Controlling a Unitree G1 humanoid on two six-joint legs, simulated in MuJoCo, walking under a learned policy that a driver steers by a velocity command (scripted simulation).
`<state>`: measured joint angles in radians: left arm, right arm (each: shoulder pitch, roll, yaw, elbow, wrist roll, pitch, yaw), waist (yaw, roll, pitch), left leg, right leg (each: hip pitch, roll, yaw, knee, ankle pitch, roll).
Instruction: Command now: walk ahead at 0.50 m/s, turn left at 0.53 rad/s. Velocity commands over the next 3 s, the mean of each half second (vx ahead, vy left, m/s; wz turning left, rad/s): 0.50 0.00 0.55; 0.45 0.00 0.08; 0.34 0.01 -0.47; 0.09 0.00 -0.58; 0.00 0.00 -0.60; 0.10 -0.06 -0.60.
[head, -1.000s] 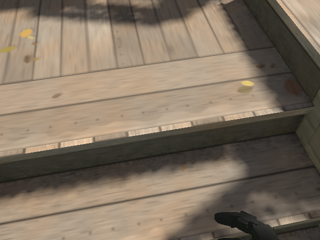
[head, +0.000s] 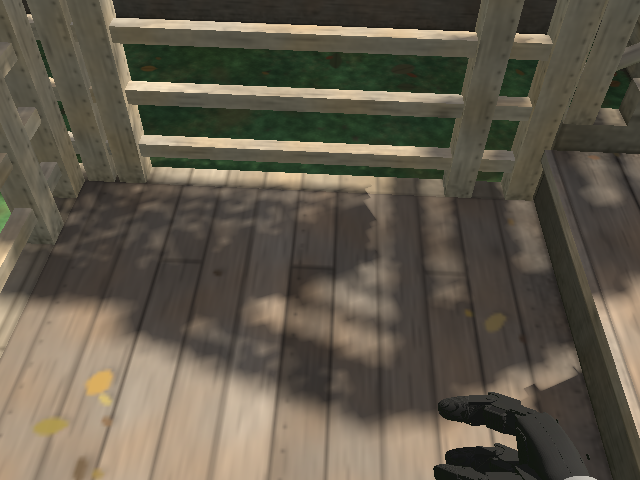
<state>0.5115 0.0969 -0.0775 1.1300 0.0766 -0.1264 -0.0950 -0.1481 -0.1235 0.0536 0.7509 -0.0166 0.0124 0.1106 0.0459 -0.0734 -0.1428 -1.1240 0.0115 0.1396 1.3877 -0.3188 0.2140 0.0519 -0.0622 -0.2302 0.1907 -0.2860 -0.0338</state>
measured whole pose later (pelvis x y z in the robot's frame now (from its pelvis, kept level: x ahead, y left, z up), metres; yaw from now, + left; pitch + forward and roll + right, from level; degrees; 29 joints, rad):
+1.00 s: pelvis +0.50 +0.03 +0.15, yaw +17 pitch +2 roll -2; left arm 0.46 0.19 0.04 0.95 -0.01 -0.07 0.01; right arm -0.07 -0.22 -0.03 0.69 -0.01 -0.11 0.03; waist 0.10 0.05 0.02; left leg -0.48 0.03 -0.03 0.49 -0.01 0.02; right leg -0.08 0.01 -0.03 0.49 -0.42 0.01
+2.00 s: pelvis +0.68 +0.05 +0.16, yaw -17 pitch +2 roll -1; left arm 0.18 0.33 0.12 0.61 -0.02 0.05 0.05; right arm 0.12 -0.24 -0.07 0.71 -0.02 -0.01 -0.05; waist -0.03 -0.06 0.01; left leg -0.36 -0.01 0.01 0.52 -0.20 0.04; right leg -0.62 0.08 0.12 1.30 -0.40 0.08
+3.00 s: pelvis +0.61 -0.03 +0.14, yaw -52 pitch +1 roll +0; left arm 0.17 0.29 0.07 0.59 0.03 0.07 -0.05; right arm 0.26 -0.30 -0.07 0.66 -0.04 0.03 -0.03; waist -0.03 0.02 0.05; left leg -0.26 0.15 0.13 0.64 -0.39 -0.06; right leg -0.34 0.02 -0.01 0.61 -0.28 -0.01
